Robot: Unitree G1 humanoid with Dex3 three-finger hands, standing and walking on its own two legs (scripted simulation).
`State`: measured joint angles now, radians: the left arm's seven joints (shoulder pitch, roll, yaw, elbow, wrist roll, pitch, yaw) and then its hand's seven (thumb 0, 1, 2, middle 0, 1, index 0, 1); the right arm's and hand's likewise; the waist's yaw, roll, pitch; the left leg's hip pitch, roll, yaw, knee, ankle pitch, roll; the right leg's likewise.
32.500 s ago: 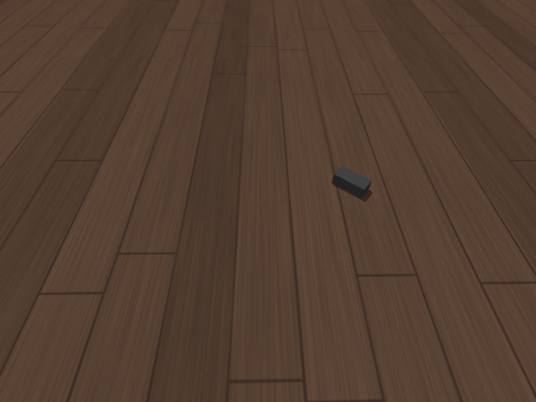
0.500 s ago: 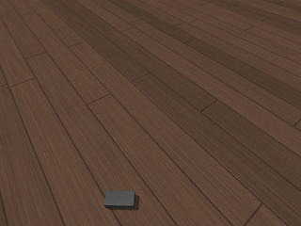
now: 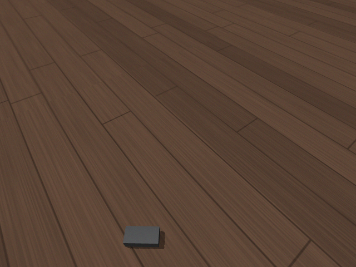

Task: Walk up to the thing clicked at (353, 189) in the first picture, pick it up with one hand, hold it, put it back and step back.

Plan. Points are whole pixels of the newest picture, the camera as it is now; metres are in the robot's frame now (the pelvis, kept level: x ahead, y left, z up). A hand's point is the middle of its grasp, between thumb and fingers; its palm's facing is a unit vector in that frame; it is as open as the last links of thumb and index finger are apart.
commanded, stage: stand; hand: left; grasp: from above
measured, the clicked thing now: (142, 236) +0.39 +0.20 -0.75
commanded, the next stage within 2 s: rise first in 0.44 s
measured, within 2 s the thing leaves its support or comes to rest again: neither
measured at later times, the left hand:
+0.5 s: hand out of the picture +0.07 +0.25 -0.16, palm faces -0.03 -0.94 -0.34, open 7.3 cm
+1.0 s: hand out of the picture +0.13 +0.26 -0.21, palm faces -0.14 -0.90 -0.41, open 12.6 cm
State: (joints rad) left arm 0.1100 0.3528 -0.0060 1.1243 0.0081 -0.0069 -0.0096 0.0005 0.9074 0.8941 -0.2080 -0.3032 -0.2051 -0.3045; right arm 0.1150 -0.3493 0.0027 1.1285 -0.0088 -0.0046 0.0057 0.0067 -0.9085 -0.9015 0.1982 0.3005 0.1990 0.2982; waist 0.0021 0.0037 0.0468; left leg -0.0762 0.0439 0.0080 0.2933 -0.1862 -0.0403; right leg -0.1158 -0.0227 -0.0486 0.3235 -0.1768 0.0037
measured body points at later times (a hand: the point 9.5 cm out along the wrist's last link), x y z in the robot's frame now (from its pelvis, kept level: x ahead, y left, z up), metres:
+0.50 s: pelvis +0.00 +0.00 +0.00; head +0.01 +0.00 +0.45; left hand +0.07 +0.30 -0.13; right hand +0.07 -0.30 -0.13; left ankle -0.02 +0.14 -0.75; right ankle +0.00 -0.12 -0.75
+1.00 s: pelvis -0.02 +0.02 -0.05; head +0.05 +0.02 +0.39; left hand +0.13 +0.30 -0.18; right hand +0.10 -0.25 -0.16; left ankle -0.02 +0.14 -0.75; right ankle +0.00 -0.12 -0.75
